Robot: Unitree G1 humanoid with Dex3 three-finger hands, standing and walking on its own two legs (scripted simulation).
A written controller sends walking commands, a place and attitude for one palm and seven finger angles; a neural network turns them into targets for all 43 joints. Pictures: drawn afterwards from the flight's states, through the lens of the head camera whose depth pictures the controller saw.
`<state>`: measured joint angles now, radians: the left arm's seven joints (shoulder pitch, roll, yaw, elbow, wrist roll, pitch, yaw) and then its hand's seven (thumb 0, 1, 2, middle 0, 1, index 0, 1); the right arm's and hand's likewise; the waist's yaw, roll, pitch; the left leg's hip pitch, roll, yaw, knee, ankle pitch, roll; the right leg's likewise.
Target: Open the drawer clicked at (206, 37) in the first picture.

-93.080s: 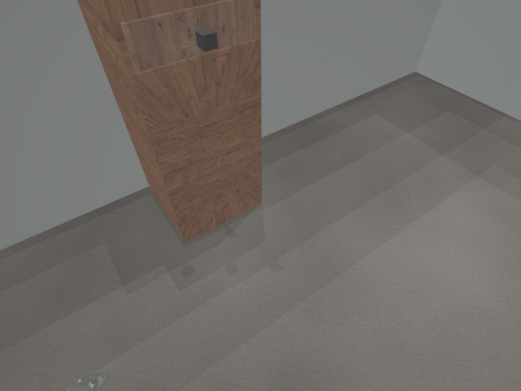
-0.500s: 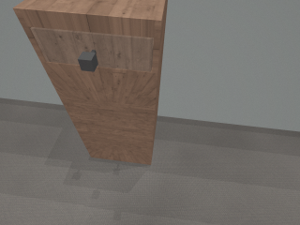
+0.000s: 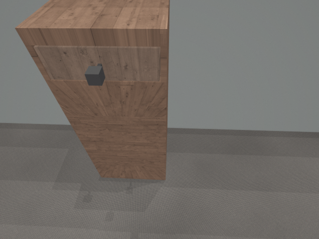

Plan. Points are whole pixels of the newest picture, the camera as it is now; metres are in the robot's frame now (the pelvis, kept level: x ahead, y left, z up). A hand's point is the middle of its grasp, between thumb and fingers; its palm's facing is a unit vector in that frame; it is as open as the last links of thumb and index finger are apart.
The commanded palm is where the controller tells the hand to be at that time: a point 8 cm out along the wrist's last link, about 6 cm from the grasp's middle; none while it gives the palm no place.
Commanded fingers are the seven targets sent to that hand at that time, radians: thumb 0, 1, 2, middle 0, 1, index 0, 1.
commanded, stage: look again from close up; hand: left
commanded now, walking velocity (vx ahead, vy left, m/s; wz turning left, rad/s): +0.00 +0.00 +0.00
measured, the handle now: (97, 72) +0.56 +0.24 +0.12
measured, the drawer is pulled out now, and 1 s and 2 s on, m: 0.00 0.00 0.00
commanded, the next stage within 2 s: shuffle to correct the standing spot in 0.56 s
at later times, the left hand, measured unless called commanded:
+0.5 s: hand out of the picture +0.03 +0.14 -0.17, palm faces +0.01 -0.98 -0.21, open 7.4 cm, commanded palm none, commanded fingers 0.00 0.90 0.90 -0.20 -0.30 -0.20 -0.30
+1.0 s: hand out of the picture +0.05 +0.16 -0.18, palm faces +0.09 -0.97 -0.22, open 7.4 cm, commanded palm none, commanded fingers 0.00 0.90 0.90 -0.20 -0.30 -0.20 -0.30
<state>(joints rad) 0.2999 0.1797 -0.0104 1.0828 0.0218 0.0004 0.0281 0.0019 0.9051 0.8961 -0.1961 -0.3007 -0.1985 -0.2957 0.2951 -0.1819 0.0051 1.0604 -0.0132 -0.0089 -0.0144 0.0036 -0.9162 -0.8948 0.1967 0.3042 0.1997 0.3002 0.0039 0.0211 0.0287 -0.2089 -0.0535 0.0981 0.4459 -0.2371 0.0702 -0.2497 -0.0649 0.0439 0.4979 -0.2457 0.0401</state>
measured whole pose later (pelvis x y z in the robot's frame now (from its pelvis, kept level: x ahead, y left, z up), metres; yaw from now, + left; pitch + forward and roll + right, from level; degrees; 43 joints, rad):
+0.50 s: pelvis +0.03 -0.03 +0.00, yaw +0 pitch +0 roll +1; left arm 0.26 0.15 -0.01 1.12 0.02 -0.02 0.03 0.00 0.91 0.90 -0.20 -0.30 -0.20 -0.30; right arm 0.25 -0.17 0.00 1.12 -0.01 -0.03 -0.03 0.00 -0.92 -0.89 0.20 0.30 0.20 0.30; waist 0.00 0.01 0.03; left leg -0.17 0.00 0.08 0.46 -0.28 0.01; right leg -0.21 -0.01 0.02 0.51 -0.29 0.00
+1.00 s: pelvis +0.04 -0.02 -0.01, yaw +1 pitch +1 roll +1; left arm 0.26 0.17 0.04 1.06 0.02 0.00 0.04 0.00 0.90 0.90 -0.20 -0.30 -0.20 -0.30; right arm 0.26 -0.19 -0.02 1.07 -0.01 0.02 -0.02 0.00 -0.91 -0.90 0.19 0.30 0.20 0.30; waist 0.02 -0.02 0.04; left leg -0.21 -0.02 0.08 0.53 -0.34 0.03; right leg -0.23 -0.04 0.01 0.57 -0.35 0.01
